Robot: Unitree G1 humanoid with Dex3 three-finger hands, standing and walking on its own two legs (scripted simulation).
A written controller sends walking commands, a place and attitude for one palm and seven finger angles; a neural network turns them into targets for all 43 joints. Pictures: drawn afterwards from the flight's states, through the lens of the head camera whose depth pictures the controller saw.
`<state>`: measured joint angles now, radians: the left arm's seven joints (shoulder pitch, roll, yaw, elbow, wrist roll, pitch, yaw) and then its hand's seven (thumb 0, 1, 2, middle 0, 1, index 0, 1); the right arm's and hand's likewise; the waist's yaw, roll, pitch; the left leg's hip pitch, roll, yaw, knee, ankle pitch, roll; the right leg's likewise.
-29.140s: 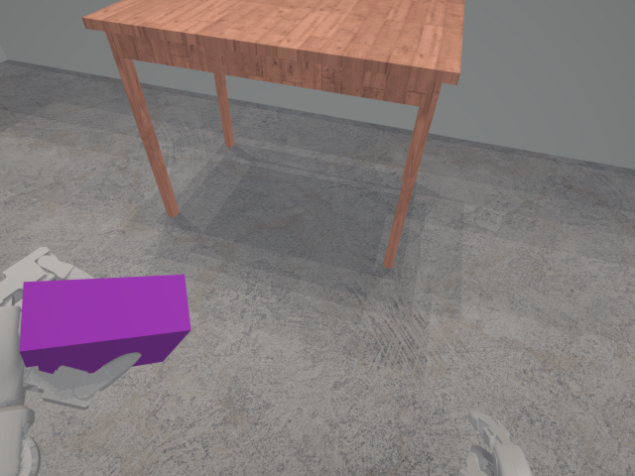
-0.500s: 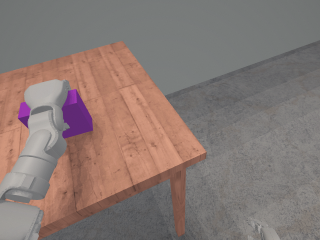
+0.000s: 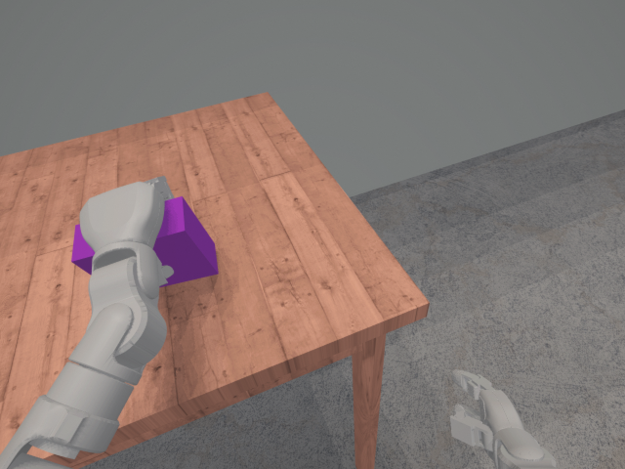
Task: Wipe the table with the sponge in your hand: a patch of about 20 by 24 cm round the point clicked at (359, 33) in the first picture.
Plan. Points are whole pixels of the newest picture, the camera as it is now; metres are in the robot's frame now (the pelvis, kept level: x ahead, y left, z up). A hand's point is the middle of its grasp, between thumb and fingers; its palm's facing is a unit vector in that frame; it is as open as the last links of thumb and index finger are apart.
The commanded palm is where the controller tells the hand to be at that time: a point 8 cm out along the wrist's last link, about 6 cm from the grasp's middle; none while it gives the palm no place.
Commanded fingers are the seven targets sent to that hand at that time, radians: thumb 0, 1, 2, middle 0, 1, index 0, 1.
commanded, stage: wipe back along the middle lane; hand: left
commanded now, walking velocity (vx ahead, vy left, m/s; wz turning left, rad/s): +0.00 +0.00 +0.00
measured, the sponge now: (159, 258) +0.35 +0.25 +0.12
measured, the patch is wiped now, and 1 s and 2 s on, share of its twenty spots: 0.75 0.80 0.85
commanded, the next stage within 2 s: slide across to the third lane in 0.70 s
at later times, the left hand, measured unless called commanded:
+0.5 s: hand (162, 261) +0.30 +0.21 +0.16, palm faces +0.27 -0.06 -0.96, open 9.3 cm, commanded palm +0.24 +0.19 +0.17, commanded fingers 0.00 0.10 1.30 -1.20 -1.60 -1.20 -1.60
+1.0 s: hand (171, 265) +0.30 +0.20 +0.16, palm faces +0.24 -0.05 -0.97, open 9.3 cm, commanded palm +0.25 +0.17 +0.18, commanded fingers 0.00 0.10 1.30 -1.20 -1.60 -1.20 -1.60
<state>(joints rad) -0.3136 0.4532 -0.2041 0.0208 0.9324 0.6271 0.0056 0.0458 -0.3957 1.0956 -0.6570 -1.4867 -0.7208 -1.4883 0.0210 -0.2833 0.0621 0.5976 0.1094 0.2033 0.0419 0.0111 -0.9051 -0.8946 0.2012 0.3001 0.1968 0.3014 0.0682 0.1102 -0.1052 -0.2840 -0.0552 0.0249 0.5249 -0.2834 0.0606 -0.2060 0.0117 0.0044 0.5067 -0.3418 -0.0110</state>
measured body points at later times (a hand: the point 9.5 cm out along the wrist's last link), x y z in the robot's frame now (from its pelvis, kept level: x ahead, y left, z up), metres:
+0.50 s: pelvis -0.01 -0.01 +0.00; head -0.04 -0.07 +0.44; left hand +0.28 +0.21 +0.21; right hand +0.22 -0.22 -0.09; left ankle -0.01 +0.08 -0.73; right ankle -0.05 -0.12 -0.73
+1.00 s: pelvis -0.01 -0.04 +0.00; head -0.04 -0.10 +0.44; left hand +0.28 +0.19 +0.21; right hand +0.23 -0.26 -0.09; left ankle -0.01 +0.08 -0.73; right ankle -0.05 -0.12 -0.73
